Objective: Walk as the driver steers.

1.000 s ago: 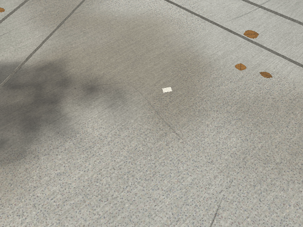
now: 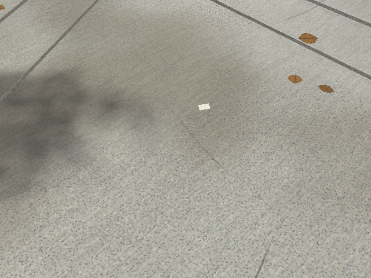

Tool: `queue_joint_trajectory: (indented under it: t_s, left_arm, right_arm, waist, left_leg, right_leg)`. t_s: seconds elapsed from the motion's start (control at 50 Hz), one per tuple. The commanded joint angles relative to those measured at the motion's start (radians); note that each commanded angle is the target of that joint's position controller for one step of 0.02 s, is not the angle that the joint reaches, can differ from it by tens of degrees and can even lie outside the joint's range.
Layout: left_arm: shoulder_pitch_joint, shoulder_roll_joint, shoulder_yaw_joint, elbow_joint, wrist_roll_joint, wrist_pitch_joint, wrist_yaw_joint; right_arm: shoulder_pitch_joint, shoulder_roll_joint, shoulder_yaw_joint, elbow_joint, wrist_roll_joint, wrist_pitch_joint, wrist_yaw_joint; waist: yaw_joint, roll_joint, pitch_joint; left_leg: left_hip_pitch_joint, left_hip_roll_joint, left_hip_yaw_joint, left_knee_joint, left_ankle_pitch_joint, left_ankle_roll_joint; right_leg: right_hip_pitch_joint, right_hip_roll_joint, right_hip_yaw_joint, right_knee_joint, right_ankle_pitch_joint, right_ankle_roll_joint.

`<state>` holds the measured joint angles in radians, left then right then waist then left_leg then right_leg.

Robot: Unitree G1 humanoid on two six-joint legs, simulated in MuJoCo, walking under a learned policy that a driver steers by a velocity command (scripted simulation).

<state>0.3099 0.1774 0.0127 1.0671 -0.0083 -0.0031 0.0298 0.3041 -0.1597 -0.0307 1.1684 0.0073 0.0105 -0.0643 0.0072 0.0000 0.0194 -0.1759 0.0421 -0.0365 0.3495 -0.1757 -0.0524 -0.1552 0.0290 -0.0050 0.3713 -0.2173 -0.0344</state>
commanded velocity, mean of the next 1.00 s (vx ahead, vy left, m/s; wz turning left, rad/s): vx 0.26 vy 0.00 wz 0.00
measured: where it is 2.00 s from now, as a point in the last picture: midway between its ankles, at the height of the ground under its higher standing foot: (202, 211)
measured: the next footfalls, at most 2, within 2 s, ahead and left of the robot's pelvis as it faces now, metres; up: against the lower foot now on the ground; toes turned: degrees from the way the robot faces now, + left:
left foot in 0.58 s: +0.06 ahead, +0.14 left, +0.00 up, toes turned +3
right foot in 1.08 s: +0.48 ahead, -0.04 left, -0.09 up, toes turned -3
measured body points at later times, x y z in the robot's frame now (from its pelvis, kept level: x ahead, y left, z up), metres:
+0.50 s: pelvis +0.03 +0.02 +0.00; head +0.03 +0.04 +0.45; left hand +0.01 +0.28 -0.16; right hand +0.01 -0.23 -0.15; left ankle -0.01 +0.13 -0.71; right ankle -0.01 -0.10 -0.75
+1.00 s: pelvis +0.24 +0.06 -0.04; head +0.28 +0.07 +0.40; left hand +0.50 +0.25 -0.13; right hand +0.10 -0.17 -0.17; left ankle +0.02 +0.14 -0.75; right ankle +0.44 -0.06 -0.76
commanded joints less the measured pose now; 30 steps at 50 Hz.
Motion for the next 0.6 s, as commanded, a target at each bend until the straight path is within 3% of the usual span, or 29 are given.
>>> queue_joint_trajectory:
  t_s: [0.02, 0.26, 0.28, 0.32, 0.36, 0.38, 0.42, 0.46, 0.5, 0.54, 0.56, 0.58, 0.6]
  left_arm:
    - [0.074, 0.09, 0.014, -0.015, 0.0, -0.005, 0.002]
    - [0.084, 0.086, 0.013, -0.017, -0.001, -0.011, 0.001]
    - [0.096, 0.082, 0.012, -0.01, -0.001, -0.01, 0.003]
    - [0.095, 0.136, 0.031, -0.016, -0.012, -0.006, 0.01]
    - [0.098, 0.197, 0.056, -0.031, -0.025, -0.014, 0.014]
    - [0.108, 0.223, 0.069, -0.033, -0.026, -0.024, 0.015]
    - [0.1, 0.19, 0.069, -0.04, -0.018, -0.043, 0.013]
    - [0.081, 0.168, 0.068, -0.053, -0.028, -0.056, 0.007]
    - [0.06, 0.175, 0.07, -0.063, -0.032, -0.059, 0.003]
    - [-0.021, 0.196, 0.071, -0.084, -0.038, -0.049, -0.005]
    - [-0.059, 0.177, 0.063, -0.099, -0.038, -0.052, -0.01]
    - [-0.102, 0.129, 0.046, -0.12, -0.037, -0.063, -0.018]
    - [-0.06, 0.055, 0.028, -0.144, -0.013, -0.084, -0.031]
  right_arm:
    - [0.085, -0.083, -0.011, -0.003, 0.0, -0.002, -0.003]
    - [0.1, -0.079, -0.013, -0.002, 0.003, -0.003, -0.003]
    - [0.114, -0.071, -0.011, 0.005, 0.003, -0.003, -0.003]
    - [0.114, -0.077, -0.018, 0.001, 0.008, -0.004, -0.007]
    - [0.103, -0.068, -0.02, -0.016, 0.001, -0.022, 0.002]
    - [0.091, -0.059, -0.019, -0.028, -0.003, -0.037, 0.015]
    - [0.067, -0.077, -0.03, -0.054, 0.011, -0.067, 0.037]
    - [0.051, -0.077, -0.033, -0.072, 0.019, -0.094, 0.049]
    - [0.059, -0.074, -0.035, -0.073, 0.018, -0.111, 0.056]
    - [0.222, -0.045, -0.037, -0.012, 0.019, -0.116, 0.06]
    - [0.333, -0.054, -0.048, 0.028, 0.017, -0.112, 0.061]
    - [0.456, -0.107, -0.066, 0.054, 0.008, -0.112, 0.059]
    - [0.458, -0.201, -0.07, 0.022, 0.005, -0.12, 0.066]
  waist:
    - [0.0, 0.002, 0.041]
    - [-0.001, 0.006, 0.043]
    - [-0.002, 0.002, 0.023]
    - [0.001, -0.046, 0.05]
    - [0.007, -0.142, 0.095]
    - [0.014, -0.171, 0.109]
    - [0.009, -0.124, 0.132]
    - [0.002, -0.077, 0.123]
    - [-0.011, -0.077, 0.077]
    - [-0.104, -0.074, 0.046]
    - [-0.156, -0.053, 0.054]
    - [-0.208, 0.097, 0.032]
    - [-0.134, 0.327, 0.023]
  left_leg:
    - [0.01, -0.015, 0.005, -0.041, 0.067, 0.027]
    - [0.014, -0.012, 0.0, -0.038, 0.071, 0.026]
    - [0.025, -0.022, 0.012, -0.036, 0.017, 0.027]
    - [-0.017, -0.078, 0.079, 0.058, -0.18, 0.037]
    - [-0.115, -0.092, 0.118, 0.283, -0.233, 0.052]
    - [-0.15, -0.051, 0.088, 0.417, -0.213, 0.065]
    - [-0.309, 0.032, 0.017, 0.563, -0.28, 0.095]
    - [-0.378, 0.072, -0.004, 0.514, -0.272, 0.113]
    - [-0.272, 0.05, 0.041, 0.398, -0.222, 0.109]
    - [0.045, -0.034, 0.149, 0.239, -0.096, 0.099]
    - [0.172, -0.077, 0.167, 0.171, -0.081, 0.094]
    - [0.284, 0.024, -0.009, 0.038, -0.132, 0.133]
    - [0.302, 0.249, -0.358, -0.035, 0.001, 0.202]
  right_leg:
    - [-0.053, -0.052, 0.052, -0.085, 0.124, -0.037]
    - [-0.054, -0.05, 0.05, -0.081, 0.136, -0.037]
    - [-0.049, -0.044, 0.05, -0.097, 0.021, -0.038]
    - [-0.093, -0.051, 0.087, -0.139, -0.33, -0.068]
    - [-0.146, -0.177, 0.245, -0.235, -0.556, -0.143]
    - [-0.169, -0.265, 0.341, -0.275, -0.554, -0.198]
    - [-0.085, -0.348, 0.412, -0.27, -0.428, -0.244]
    - [0.002, -0.342, 0.372, -0.23, -0.308, -0.223]
    - [-0.017, -0.29, 0.281, -0.176, -0.208, -0.199]
    - [-0.232, -0.209, 0.166, -0.064, -0.181, -0.18]
    - [-0.333, -0.161, 0.121, 0.069, -0.095, -0.162]
    - [-0.439, -0.077, 0.026, 0.393, -0.021, -0.107]
    - [-0.584, -0.002, -0.019, 0.727, -0.262, -0.062]
Keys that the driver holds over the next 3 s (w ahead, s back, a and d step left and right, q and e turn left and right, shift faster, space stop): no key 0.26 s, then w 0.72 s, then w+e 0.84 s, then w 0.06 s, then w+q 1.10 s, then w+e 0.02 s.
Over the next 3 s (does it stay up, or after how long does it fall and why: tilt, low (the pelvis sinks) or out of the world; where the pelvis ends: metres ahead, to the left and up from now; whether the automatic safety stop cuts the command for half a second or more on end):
stays up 1.34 -0.18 -0.10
